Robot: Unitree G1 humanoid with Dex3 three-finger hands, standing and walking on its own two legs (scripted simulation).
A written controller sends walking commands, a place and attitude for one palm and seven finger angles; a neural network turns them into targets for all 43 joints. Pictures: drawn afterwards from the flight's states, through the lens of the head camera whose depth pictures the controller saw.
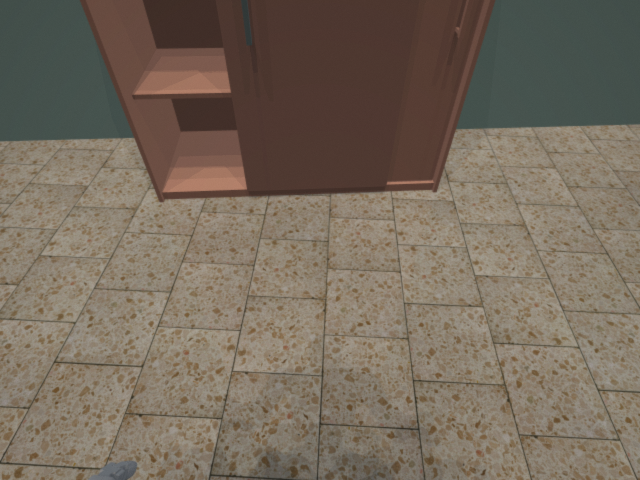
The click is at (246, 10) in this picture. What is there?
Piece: wardrobe's sliding door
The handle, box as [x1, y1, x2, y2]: [241, 0, 251, 44]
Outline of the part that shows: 241,0 246,44 251,44 247,2 246,0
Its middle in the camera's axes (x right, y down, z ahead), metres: -0.24 -0.78 +1.18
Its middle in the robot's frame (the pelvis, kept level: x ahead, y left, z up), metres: +1.41 +0.32 +0.13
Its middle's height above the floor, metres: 0.90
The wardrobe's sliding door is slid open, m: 0.40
